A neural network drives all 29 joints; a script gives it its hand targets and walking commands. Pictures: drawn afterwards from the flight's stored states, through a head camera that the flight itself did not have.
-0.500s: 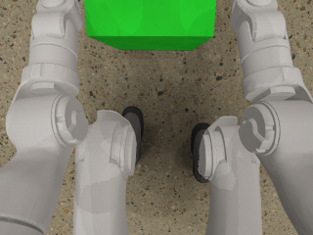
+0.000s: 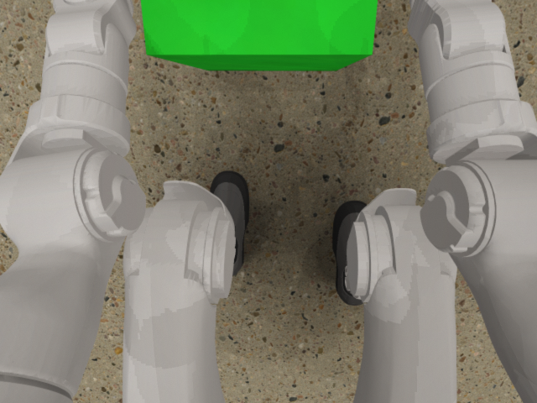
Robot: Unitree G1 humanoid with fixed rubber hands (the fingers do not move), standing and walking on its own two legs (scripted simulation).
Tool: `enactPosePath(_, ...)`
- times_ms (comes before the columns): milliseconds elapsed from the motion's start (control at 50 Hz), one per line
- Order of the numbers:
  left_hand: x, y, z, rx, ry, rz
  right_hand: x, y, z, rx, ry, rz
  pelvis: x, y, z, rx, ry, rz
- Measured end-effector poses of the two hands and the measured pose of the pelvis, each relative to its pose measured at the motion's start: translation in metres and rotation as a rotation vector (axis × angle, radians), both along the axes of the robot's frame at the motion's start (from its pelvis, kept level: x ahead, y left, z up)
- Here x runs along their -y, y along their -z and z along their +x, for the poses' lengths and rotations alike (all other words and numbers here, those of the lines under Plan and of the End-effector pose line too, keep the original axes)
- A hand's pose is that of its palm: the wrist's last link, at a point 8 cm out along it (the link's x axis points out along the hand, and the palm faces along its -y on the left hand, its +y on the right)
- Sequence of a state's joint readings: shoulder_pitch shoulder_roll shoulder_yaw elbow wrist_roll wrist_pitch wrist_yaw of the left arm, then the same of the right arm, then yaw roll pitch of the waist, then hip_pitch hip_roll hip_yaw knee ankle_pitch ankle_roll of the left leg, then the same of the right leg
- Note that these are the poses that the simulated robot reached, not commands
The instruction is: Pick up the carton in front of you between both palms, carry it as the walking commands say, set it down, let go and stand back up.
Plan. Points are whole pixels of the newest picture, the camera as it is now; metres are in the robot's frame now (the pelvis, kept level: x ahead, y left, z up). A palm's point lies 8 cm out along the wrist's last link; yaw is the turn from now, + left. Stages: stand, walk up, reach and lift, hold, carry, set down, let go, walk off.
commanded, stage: set down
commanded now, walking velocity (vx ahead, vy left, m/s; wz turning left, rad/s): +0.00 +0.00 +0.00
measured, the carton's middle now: out of the picture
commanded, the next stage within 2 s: let go in 1.26 s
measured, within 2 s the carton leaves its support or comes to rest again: neither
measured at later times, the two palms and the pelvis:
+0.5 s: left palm out of the picture +0.54 +0.24 -0.08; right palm out of the picture +0.58 -0.13 -0.08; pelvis +0.01 +0.00 +0.04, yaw +0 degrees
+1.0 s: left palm out of the picture +0.54 +0.26 +0.06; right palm out of the picture +0.58 -0.14 +0.07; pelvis +0.03 +0.01 +0.17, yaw +0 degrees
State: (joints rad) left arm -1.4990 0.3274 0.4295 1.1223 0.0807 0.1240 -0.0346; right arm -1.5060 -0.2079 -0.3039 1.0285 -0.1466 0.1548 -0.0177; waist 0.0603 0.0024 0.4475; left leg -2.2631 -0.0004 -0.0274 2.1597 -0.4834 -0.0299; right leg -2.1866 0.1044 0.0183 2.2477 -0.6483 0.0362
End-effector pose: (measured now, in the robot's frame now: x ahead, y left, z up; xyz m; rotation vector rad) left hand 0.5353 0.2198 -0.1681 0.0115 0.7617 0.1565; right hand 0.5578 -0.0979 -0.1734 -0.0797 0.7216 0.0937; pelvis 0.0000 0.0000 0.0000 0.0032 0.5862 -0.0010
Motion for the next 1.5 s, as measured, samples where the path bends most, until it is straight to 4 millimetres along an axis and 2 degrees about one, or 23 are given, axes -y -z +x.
enactPosePath(120,-0.016,0.021,-0.010,-0.021,-0.077,0.042,0.036,0.020,-0.004,-0.020,0.090,-0.070,-0.002,0.000,0.002,0.014,0.002,-0.002)
enactPosePath(180,-0.021,0.021,-0.007,-0.001,-0.088,0.045,0.048,0.015,0.001,-0.001,0.101,-0.079,-0.003,0.001,0.004,0.012,0.006,-0.003)
enactPosePath(260,-0.024,0.008,0.002,0.043,-0.094,0.039,0.047,-0.002,0.014,0.039,0.096,-0.064,-0.003,0.003,0.007,-0.003,0.010,-0.004)
enactPosePath(360,-0.025,-0.025,0.009,0.105,-0.097,0.030,0.033,-0.033,0.023,0.086,0.090,-0.051,-0.002,-0.004,0.008,-0.026,0.000,-0.005)
enactPosePath(460,-0.024,-0.070,0.009,0.130,-0.093,0.032,0.026,-0.076,0.022,0.101,0.103,-0.053,-0.001,-0.028,0.008,-0.065,-0.012,-0.011)
enactPosePath(620,-0.022,-0.127,0.006,0.115,-0.089,0.030,0.034,-0.135,0.020,0.085,0.129,-0.060,-0.003,-0.073,0.011,-0.163,-0.014,-0.024)
enactPosePath(880,-0.033,-0.194,0.008,0.134,-0.080,0.046,0.038,-0.201,0.024,0.108,0.122,-0.065,-0.007,-0.133,0.020,-0.233,-0.018,-0.024)
enactPosePath(1140,-0.035,-0.280,0.005,0.137,-0.071,0.037,0.043,-0.287,0.023,0.107,0.112,-0.057,-0.009,-0.209,0.033,-0.248,-0.027,-0.027)
enactPosePath(1280,-0.035,-0.318,0.002,0.134,-0.064,0.040,0.044,-0.326,0.021,0.104,0.106,-0.056,-0.009,-0.247,0.038,-0.235,-0.027,-0.026)
enactPosePath(1400,-0.035,-0.339,-0.009,0.102,-0.020,0.070,0.047,-0.348,0.008,0.081,0.093,-0.103,-0.010,-0.276,0.046,-0.213,-0.028,-0.027)
enactPosePath(1500,-0.038,-0.354,-0.038,0.044,0.050,0.113,0.055,-0.363,-0.026,0.037,0.090,-0.155,-0.013,-0.302,0.059,-0.162,-0.028,-0.027)
